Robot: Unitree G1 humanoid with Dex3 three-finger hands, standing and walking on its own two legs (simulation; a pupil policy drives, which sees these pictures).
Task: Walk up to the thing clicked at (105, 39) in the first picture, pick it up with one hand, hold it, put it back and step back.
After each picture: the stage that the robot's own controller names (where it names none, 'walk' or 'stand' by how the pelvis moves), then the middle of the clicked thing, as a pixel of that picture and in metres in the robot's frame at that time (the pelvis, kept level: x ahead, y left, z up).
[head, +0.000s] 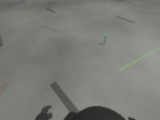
stand; (105, 40) +1.73 -0.35 -0.65
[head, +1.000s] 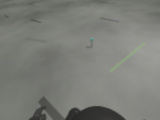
walk; (92, 43) +1.63 +0.08 -0.63
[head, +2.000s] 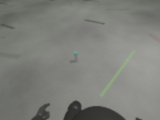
walk; (76, 57) +1.07 +0.32 -0.65
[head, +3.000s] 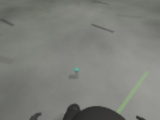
walk; (77, 73) +0.69 +0.22 -0.64
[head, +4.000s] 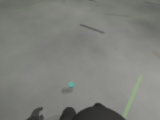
walk; (71, 87) +0.43 +0.17 -0.64
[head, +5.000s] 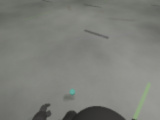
stand; (73, 94) +0.38 +0.19 -0.64
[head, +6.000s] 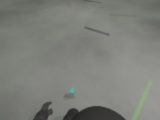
stand; (73, 93) +0.37 +0.19 -0.64
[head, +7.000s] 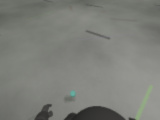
stand; (73, 96) +0.36 +0.19 -0.66
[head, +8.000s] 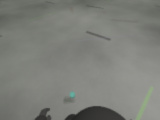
stand; (73, 97) +0.35 +0.20 -0.66
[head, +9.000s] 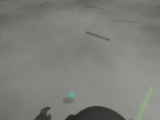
stand; (72, 98) +0.34 +0.20 -0.66
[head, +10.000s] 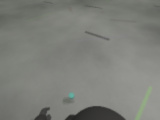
stand; (72, 98) +0.34 +0.20 -0.66
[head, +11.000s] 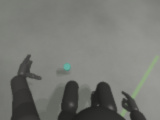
go down; (68, 69) +0.41 +0.19 -0.42
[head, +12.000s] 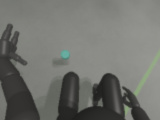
go down; (66, 58) +0.45 +0.19 -0.28
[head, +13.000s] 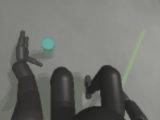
close in; (49, 50) +0.45 +0.22 -0.19
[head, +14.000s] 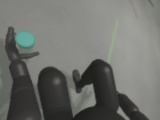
close; (26, 47) +0.45 +0.25 -0.17
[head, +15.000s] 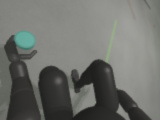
lift; (25, 47) +0.43 +0.25 -0.17
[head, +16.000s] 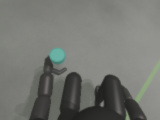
lift; (59, 63) +0.34 +0.21 -0.02
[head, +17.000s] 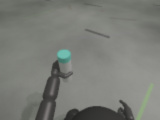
hold; (65, 68) +0.32 +0.17 +0.09
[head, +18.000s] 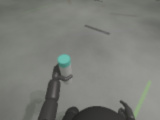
hold; (66, 71) +0.32 +0.17 +0.04
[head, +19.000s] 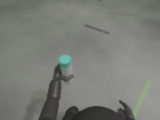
crouch; (67, 71) +0.32 +0.16 +0.03
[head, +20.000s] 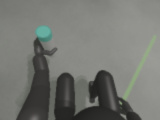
crouch; (48, 45) +0.48 +0.22 -0.05
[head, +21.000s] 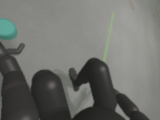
lower; (11, 41) +0.48 +0.27 -0.17
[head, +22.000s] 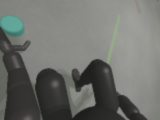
lower; (17, 38) +0.48 +0.27 -0.16
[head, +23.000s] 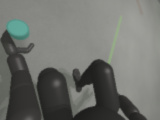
lower; (22, 40) +0.47 +0.26 -0.17
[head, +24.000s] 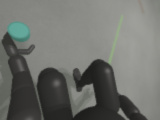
lower; (23, 42) +0.46 +0.26 -0.18
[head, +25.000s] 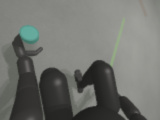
draw back; (31, 44) +0.46 +0.24 -0.16
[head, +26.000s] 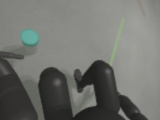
rise; (31, 44) +0.46 +0.24 -0.18
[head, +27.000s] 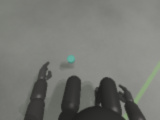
walk; (71, 62) +0.46 +0.17 -0.35
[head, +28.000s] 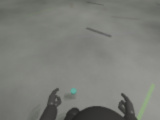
stand; (74, 93) +0.38 +0.16 -0.60
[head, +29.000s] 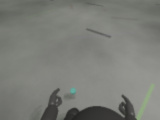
stand; (73, 93) +0.39 +0.17 -0.60
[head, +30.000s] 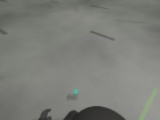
stand; (76, 94) +0.39 +0.16 -0.64
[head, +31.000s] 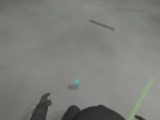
walk; (77, 84) +0.44 +0.12 -0.63
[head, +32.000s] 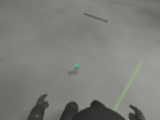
walk; (76, 69) +0.65 +0.15 -0.64
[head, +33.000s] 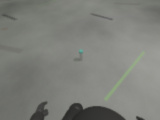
stand; (81, 55) +0.99 +0.20 -0.63
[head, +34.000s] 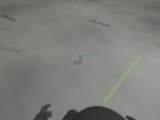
stand; (81, 58) +1.02 +0.15 -0.65
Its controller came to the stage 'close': yes
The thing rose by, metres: 0.70
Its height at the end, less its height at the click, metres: +0.00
